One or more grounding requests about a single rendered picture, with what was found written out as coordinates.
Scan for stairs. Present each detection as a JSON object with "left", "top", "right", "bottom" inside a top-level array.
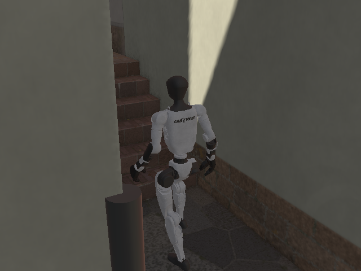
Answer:
[{"left": 114, "top": 62, "right": 199, "bottom": 201}]

